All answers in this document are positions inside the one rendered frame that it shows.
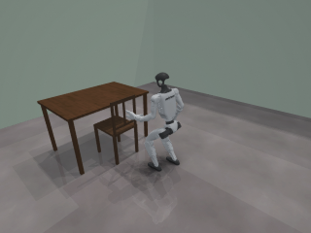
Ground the left robot forearm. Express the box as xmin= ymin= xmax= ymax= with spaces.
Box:
xmin=134 ymin=114 xmax=153 ymax=122

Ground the robot left foot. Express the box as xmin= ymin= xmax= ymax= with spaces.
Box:
xmin=148 ymin=162 xmax=162 ymax=172

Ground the left robot hand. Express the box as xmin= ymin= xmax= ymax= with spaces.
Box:
xmin=125 ymin=110 xmax=143 ymax=120

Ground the right robot upper arm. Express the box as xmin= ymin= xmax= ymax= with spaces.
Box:
xmin=171 ymin=88 xmax=185 ymax=110

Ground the chair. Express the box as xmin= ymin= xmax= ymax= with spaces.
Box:
xmin=93 ymin=94 xmax=139 ymax=165

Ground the right robot forearm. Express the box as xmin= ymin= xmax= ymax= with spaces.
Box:
xmin=174 ymin=108 xmax=184 ymax=117

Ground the table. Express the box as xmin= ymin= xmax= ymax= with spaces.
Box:
xmin=37 ymin=82 xmax=149 ymax=175

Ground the right robot shin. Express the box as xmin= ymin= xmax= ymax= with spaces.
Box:
xmin=162 ymin=137 xmax=177 ymax=161

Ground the left robot upper arm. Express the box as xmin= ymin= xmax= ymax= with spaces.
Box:
xmin=150 ymin=94 xmax=160 ymax=119

